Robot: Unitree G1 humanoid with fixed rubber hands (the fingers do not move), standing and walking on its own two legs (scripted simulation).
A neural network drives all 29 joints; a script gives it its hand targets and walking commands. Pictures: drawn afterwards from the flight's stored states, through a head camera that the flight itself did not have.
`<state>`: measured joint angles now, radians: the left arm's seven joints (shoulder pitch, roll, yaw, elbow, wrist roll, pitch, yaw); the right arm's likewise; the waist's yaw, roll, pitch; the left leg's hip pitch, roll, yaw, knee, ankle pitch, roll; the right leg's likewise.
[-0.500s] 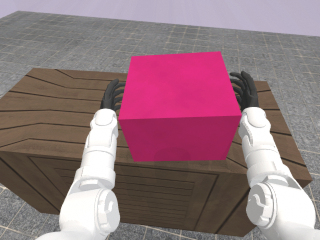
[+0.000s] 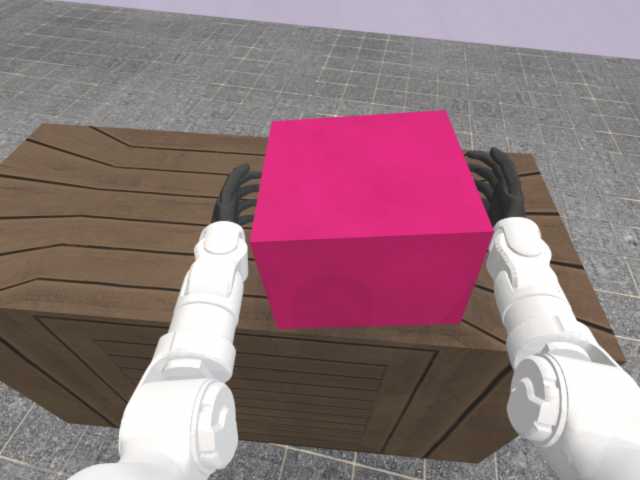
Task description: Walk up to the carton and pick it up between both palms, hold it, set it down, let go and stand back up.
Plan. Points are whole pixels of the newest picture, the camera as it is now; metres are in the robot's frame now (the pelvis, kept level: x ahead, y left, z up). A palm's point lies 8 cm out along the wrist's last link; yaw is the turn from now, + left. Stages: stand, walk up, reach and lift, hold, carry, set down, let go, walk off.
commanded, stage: set down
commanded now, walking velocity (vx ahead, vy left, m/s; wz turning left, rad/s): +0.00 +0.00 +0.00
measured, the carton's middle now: (362, 218) +0.47 -0.03 +0.06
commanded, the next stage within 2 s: none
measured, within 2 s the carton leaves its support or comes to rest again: rests again in 1.20 s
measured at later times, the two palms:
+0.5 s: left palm (226, 224) +0.41 +0.15 +0.10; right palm (501, 210) +0.42 -0.20 +0.13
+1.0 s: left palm (246, 220) +0.45 +0.13 +0.07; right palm (494, 220) +0.45 -0.22 +0.09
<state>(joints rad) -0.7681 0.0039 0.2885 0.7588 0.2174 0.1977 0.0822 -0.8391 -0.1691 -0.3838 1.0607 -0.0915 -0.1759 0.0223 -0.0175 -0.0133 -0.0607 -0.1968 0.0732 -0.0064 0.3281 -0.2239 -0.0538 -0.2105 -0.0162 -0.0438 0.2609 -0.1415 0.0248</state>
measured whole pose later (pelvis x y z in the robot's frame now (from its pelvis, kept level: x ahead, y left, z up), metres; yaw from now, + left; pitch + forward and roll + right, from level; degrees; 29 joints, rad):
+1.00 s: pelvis +0.01 +0.00 +0.00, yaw -1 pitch +16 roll +0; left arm -0.91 0.00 0.47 1.01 0.23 -0.04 0.06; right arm -0.91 -0.13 -0.58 1.03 -0.31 -0.21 0.06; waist 0.00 0.02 -0.12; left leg -0.38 0.05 0.03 0.29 -0.18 -0.04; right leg -0.45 -0.03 -0.01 0.32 -0.14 0.03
